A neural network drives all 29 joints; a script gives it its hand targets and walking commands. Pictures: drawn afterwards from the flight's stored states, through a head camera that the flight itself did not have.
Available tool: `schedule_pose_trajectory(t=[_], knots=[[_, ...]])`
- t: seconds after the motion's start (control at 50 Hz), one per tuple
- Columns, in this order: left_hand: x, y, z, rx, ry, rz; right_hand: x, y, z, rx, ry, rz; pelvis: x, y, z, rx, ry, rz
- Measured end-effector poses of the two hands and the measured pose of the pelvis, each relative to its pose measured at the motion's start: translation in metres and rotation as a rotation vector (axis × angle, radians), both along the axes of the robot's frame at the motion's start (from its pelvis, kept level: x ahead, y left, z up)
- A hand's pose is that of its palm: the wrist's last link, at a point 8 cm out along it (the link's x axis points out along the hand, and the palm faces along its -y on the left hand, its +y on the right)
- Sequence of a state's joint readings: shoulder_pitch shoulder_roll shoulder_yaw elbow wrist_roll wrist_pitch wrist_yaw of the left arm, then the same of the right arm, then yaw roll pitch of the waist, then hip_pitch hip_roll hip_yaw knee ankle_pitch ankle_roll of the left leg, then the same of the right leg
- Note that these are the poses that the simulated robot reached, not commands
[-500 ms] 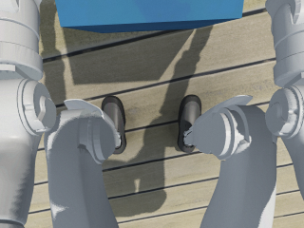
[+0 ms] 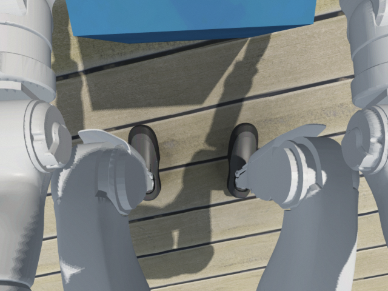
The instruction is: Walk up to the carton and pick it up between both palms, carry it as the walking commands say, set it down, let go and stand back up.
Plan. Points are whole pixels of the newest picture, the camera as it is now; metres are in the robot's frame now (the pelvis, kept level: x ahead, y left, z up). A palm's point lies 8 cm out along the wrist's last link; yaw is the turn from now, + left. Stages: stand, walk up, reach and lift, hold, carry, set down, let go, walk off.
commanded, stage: reach and lift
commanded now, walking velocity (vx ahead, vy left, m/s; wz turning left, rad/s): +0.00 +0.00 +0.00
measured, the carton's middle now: out of the picture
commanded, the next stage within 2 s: none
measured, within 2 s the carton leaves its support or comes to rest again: leaves its support in 1.30 s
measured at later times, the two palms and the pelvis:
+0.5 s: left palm out of the picture +0.57 +0.19 -0.17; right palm out of the picture +0.56 -0.17 -0.18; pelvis +0.00 +0.00 +0.00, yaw +0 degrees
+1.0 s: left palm out of the picture +0.57 +0.19 -0.17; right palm out of the picture +0.56 -0.17 -0.18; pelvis +0.00 +0.00 +0.00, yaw +0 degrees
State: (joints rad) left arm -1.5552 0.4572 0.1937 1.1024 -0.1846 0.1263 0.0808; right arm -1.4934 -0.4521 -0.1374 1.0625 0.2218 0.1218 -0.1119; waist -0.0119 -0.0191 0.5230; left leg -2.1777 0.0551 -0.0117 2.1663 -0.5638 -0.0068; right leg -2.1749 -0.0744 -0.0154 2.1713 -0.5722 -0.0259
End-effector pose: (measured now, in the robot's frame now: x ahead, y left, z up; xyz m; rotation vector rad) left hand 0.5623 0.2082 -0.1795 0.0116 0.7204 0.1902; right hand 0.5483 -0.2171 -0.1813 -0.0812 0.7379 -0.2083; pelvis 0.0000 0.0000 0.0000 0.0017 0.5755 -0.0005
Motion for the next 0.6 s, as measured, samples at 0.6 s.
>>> schedule_pose_trajectory(t=[0.6], knots=[[0.011,-0.017,0.006,0.009,-0.015,-0.052,0.011,0.05,0.0,0.078,-0.018,0.085,0.0,0.0,0.0,0.0,0.001,-0.002]])
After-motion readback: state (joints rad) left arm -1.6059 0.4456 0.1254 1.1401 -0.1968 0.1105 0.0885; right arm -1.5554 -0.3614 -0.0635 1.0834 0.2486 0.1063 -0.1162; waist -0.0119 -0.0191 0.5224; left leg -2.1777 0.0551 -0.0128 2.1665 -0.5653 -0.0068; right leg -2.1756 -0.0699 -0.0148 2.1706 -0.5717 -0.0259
